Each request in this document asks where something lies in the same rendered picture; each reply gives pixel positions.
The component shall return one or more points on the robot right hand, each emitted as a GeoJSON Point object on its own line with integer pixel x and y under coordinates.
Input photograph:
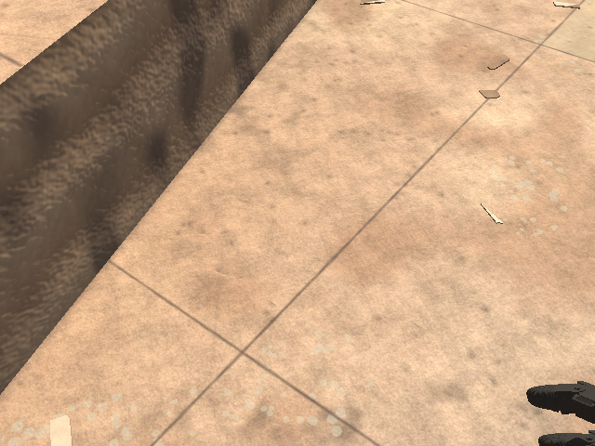
{"type": "Point", "coordinates": [568, 398]}

